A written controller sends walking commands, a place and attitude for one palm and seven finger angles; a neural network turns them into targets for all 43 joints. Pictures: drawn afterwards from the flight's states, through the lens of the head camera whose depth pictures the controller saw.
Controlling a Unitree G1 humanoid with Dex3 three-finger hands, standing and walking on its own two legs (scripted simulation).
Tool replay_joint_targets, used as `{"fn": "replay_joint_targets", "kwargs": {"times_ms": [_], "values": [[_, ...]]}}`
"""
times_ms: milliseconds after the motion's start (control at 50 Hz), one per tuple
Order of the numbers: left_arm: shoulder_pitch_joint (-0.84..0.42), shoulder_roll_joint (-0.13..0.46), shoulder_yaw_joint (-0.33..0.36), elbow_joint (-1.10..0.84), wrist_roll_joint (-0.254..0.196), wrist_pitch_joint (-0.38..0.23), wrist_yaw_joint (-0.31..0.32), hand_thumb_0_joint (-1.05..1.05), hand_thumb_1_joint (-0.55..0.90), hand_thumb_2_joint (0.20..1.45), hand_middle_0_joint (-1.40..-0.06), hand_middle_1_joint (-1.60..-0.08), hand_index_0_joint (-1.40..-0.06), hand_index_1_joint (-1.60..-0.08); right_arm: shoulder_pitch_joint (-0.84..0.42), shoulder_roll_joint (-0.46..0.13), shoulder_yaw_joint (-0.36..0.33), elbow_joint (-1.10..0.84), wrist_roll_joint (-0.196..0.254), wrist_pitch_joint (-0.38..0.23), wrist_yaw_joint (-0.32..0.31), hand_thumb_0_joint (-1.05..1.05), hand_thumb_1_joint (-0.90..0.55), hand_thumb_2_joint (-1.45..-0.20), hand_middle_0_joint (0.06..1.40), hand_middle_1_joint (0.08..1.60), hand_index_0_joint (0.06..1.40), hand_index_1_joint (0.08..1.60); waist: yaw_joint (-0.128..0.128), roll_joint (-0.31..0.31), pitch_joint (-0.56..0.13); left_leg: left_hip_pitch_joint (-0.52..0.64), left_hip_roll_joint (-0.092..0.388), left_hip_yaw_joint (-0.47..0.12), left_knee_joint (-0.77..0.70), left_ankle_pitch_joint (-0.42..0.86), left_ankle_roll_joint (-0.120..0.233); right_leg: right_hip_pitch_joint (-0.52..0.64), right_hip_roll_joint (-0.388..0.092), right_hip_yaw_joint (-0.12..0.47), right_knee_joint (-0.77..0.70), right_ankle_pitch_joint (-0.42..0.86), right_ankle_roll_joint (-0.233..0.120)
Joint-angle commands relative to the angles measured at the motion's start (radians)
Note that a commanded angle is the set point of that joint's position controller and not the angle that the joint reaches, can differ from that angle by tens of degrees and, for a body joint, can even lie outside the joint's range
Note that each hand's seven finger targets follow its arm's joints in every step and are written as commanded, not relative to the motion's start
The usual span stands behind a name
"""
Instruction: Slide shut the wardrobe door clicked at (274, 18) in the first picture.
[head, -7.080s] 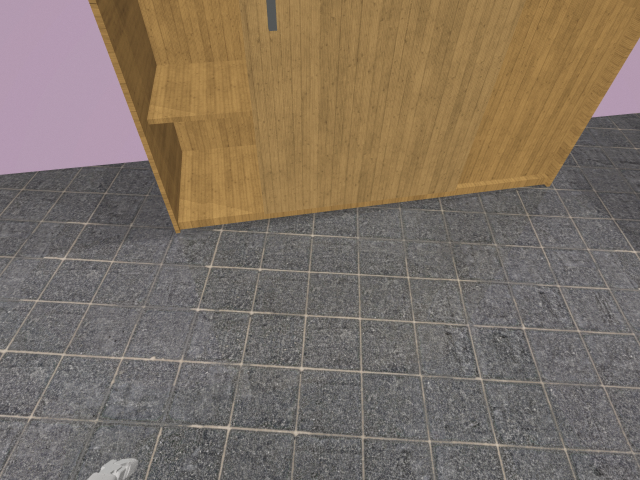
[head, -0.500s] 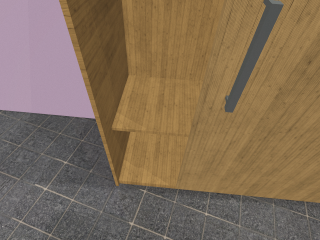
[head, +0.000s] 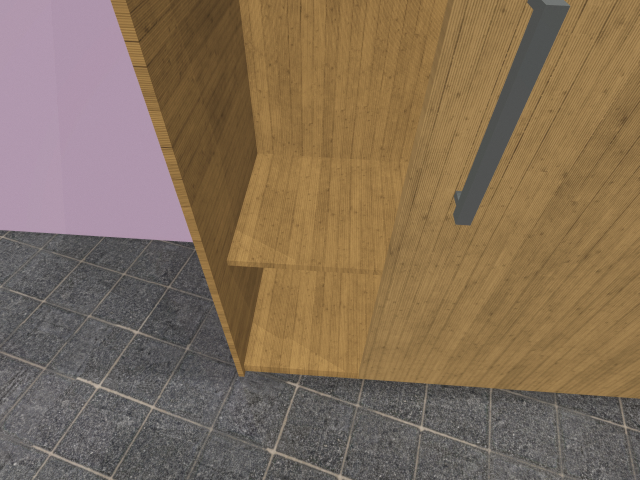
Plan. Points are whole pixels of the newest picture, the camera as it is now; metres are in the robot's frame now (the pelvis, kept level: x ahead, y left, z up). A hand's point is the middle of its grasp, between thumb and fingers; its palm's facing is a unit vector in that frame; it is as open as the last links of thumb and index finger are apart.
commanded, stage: look again from close up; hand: right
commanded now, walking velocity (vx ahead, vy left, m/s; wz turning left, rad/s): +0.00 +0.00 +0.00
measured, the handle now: (493, 127) +0.51 -0.19 +0.20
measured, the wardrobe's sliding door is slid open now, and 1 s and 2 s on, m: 0.37 0.37 0.37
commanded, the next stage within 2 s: raise the hand with hooked fingers in 0.20 s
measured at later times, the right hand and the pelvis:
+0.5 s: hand (507, 460) +0.17 -0.20 -0.02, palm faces +0.20 +0.97 -0.13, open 7.5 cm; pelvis -0.02 -0.01 -0.01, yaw -2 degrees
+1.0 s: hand (544, 458) +0.16 -0.21 +0.04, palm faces +0.02 +1.00 -0.07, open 10.3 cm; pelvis -0.06 +0.00 -0.05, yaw -3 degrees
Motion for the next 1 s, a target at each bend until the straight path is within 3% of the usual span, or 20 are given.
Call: {"fn": "replay_joint_targets", "kwargs": {"times_ms": [0,260,280,300,320,340,360,380,420,480,500,540,560,600,660,700,740,800,900,980], "values": [[0.058,0.078,0.014,-0.024,-0.002,-0.011,0.006,0.0,0.9,0.9,-0.2,-0.3,-0.2,-0.3,0.057,-0.113,-0.023,-0.029,-0.002,-0.017,-0.006,0.0,-0.9,-0.9,0.2,0.3,0.2,0.3,0.003,0.015,0.038,-0.014,0.08,-0.069,-0.104,0.245,0.024,-0.032,-0.043,0.032,-0.061,0.18,-0.061],[0.07,0.08,0.013,-0.023,-0.001,-0.014,0.007,0.0,0.9,0.9,-0.2,-0.3,-0.2,-0.3,0.058,-0.102,-0.026,-0.03,-0.001,-0.013,-0.005,0.0,-0.9,-0.9,0.2,0.3,0.2,0.3,0.001,-0.003,0.041,-0.016,0.077,-0.06,-0.102,0.211,0.022,-0.034,-0.043,0.04,-0.073,0.189,-0.064],[-0.068,0.126,0.03,-0.099,-0.013,-0.016,-0.003,0.0,0.9,0.9,-0.2,-0.3,-0.2,-0.3,0.151,-0.138,-0.026,0.009,-0.007,-0.033,-0.05,0.0,-0.9,-0.9,0.2,0.3,0.2,0.3,-0.043,0.053,0.083,-0.037,0.157,-0.172,-0.133,0.713,-0.007,-0.132,-0.043,0.0,0.174,0.17,-0.024],[-0.096,0.28,0.08,-0.399,-0.031,-0.177,0.073,0.0,0.9,0.9,-0.2,-0.3,-0.2,-0.3,-0.596,-0.482,-0.21,-1.546,0.204,-0.218,-0.042,0.0,-0.877,-0.89,0.202,0.315,0.202,0.315,0.079,-0.202,-0.251,0.024,0.076,-0.094,-0.091,0.73,0.013,0.117,0.048,-0.031,0.043,0.305,-0.057],[-0.068,0.223,0.032,-0.374,-0.021,-0.281,0.082,0.0,0.9,0.9,-0.2,-0.3,-0.2,-0.3,-0.203,-0.272,-0.079,-1.391,0.111,-0.168,-0.081,0.0,-0.853,-0.88,0.203,0.33,0.203,0.33,-0.014,-0.358,-0.394,0.084,0.035,-0.079,-0.003,0.476,0.059,0.193,0.032,-0.015,-0.023,0.515,-0.054],[-0.042,0.151,0.026,-0.352,-0.039,-0.322,0.057,0.0,0.9,0.9,-0.2,-0.3,-0.2,-0.3,0.15,-0.023,0.021,-1.062,0.114,-0.021,-0.091,0.0,-0.83,-0.87,0.205,0.345,0.205,0.345,0.0,-0.151,-0.271,0.019,-0.006,0.002,0.027,0.337,0.037,0.105,0.003,0.02,-0.02,0.609,-0.054],[-0.052,0.188,0.03,-0.394,-0.061,-0.344,0.046,0.0,0.9,0.9,-0.2,-0.3,-0.2,-0.3,0.061,0.022,0.081,-1.259,0.154,-0.031,-0.064,0.0,-0.807,-0.86,0.207,0.36,0.207,0.36,0.011,-0.046,-0.209,-0.024,-0.007,0.03,0.02,0.366,0.01,0.065,0.009,0.041,0.021,0.548,-0.065],[-0.067,0.222,0.055,-0.42,-0.049,-0.367,0.046,0.0,0.9,0.9,-0.2,-0.3,-0.2,-0.3,0.011,-0.073,0.002,-1.328,0.143,-0.071,-0.054,0.0,-0.783,-0.85,0.208,0.375,0.208,0.375,0.031,0.026,-0.206,-0.069,-0.008,0.03,0.012,0.342,0.002,0.024,0.027,0.037,0.053,0.411,-0.069],[-0.057,0.231,0.071,-0.468,-0.025,-0.382,0.026,0.0,0.9,0.9,-0.2,-0.3,-0.2,-0.3,0.085,-0.017,-0.004,-1.16,0.152,-0.133,0.006,0.0,-0.737,-0.83,0.212,0.405,0.212,0.405,0.067,0.235,-0.041,-0.232,-0.022,0.06,0.03,0.228,-0.006,-0.16,0.052,0.06,0.107,0.216,-0.074],[-0.112,0.23,0.1,-0.552,-0.008,-0.389,-0.024,0.0,0.9,0.9,-0.2,-0.3,-0.2,-0.3,0.301,0.008,-0.077,-1.054,0.221,-0.345,0.165,0.0,-0.667,-0.8,0.217,0.45,0.217,0.45,-0.022,0.218,-0.092,-0.327,-0.023,0.051,0.175,0.116,0.007,-0.338,0.062,0.056,0.224,0.081,-0.045],[-0.105,0.231,0.111,-0.581,-0.01,-0.387,-0.046,0.0,0.9,0.9,-0.2,-0.3,-0.2,-0.3,0.338,-0.044,-0.149,-1.071,0.242,-0.418,0.234,0.0,-0.643,-0.79,0.218,0.465,0.218,0.465,-0.065,0.085,-0.169,-0.297,-0.018,0.03,0.249,0.167,0.028,-0.355,0.074,0.041,0.273,0.112,-0.035],[-0.158,0.233,0.113,-0.643,-0.011,-0.377,-0.065,0.0,0.9,0.9,-0.2,-0.3,-0.2,-0.3,0.281,-0.117,-0.221,-1.119,0.278,-0.543,0.351,0.0,-0.597,-0.77,0.222,0.495,0.222,0.495,-0.068,0.026,-0.211,-0.373,-0.011,0.01,0.356,0.144,0.04,-0.446,0.081,0.022,0.372,0.065,-0.03],[-0.172,0.237,0.118,-0.683,-0.017,-0.362,-0.066,0.0,0.9,0.9,-0.2,-0.3,-0.2,-0.3,0.293,-0.15,-0.27,-1.129,0.282,-0.545,0.367,0.0,-0.573,-0.76,0.223,0.51,0.223,0.51,-0.086,0.025,-0.238,-0.387,-0.011,0.002,0.375,0.08,0.041,-0.48,0.086,0.013,0.387,0.02,-0.037],[-0.193,0.237,0.11,-0.758,-0.03,-0.324,-0.062,0.0,0.9,0.9,-0.2,-0.3,-0.2,-0.3,0.248,-0.157,-0.262,-1.211,0.295,-0.464,0.368,0.0,-0.527,-0.74,0.227,0.54,0.227,0.54,-0.089,-0.005,-0.233,-0.404,-0.019,-0.012,0.369,-0.028,0.038,-0.506,0.092,0.013,0.379,-0.068,-0.048],[-0.183,0.233,0.086,-0.833,-0.049,-0.292,-0.028,0.0,0.9,0.9,-0.2,-0.3,-0.2,-0.3,0.085,-0.164,-0.229,-1.381,0.306,-0.357,0.314,0.0,-0.457,-0.71,0.232,0.585,0.232,0.585,-0.037,-0.022,-0.225,-0.447,-0.023,-0.038,0.298,-0.215,0.021,-0.5,0.082,0.035,0.363,-0.204,-0.059],[-0.149,0.23,0.071,-0.825,-0.045,-0.29,-0.001,0.0,0.9,0.9,-0.2,-0.3,-0.2,-0.3,-0.075,-0.209,-0.227,-1.537,0.291,-0.354,0.264,0.0,-0.41,-0.69,0.235,0.615,0.235,0.615,0.006,-0.031,-0.238,-0.461,-0.035,-0.051,0.291,-0.209,0.017,-0.468,0.063,0.057,0.38,-0.199,-0.069],[-0.114,0.219,0.054,-0.793,-0.04,-0.305,0.015,0.0,0.9,0.9,-0.2,-0.3,-0.2,-0.3,-0.114,-0.2,-0.199,-1.584,0.269,-0.37,0.241,0.0,-0.363,-0.67,0.238,0.645,0.238,0.645,0.025,-0.109,-0.263,-0.446,-0.036,-0.043,0.281,-0.169,0.02,-0.403,0.056,0.068,0.382,-0.161,-0.069],[-0.097,0.229,0.029,-0.736,-0.038,-0.334,0.036,0.0,0.9,0.9,-0.2,-0.3,-0.2,-0.3,-0.199,-0.208,-0.172,-1.534,0.264,-0.373,0.264,0.0,-0.293,-0.64,0.243,0.69,0.243,0.69,0.065,-0.082,-0.224,-0.447,-0.046,-0.032,0.258,-0.148,0.015,-0.386,0.046,0.084,0.382,-0.147,-0.073],[-0.129,0.234,0.004,-0.692,-0.049,-0.368,0.055,0.0,0.9,0.9,-0.2,-0.3,-0.2,-0.3,-0.162,-0.281,-0.267,-1.328,0.303,-0.263,0.345,0.0,-0.177,-0.59,0.252,0.765,0.252,0.765,0.018,-0.062,-0.21,-0.336,-0.032,-0.045,0.167,-0.198,0.013,-0.386,0.055,0.088,0.314,-0.156,-0.068],[-0.153,0.218,0.0,-0.689,-0.049,-0.382,0.048,0.0,0.9,0.9,-0.2,-0.3,-0.2,-0.3,-0.126,-0.306,-0.348,-1.296,0.339,-0.196,0.35,0.0,-0.083,-0.55,0.258,0.825,0.258,0.825,-0.022,-0.004,-0.221,-0.24,-0.014,-0.051,0.118,-0.156,0.006,-0.367,0.059,0.08,0.267,-0.091,-0.062]]}}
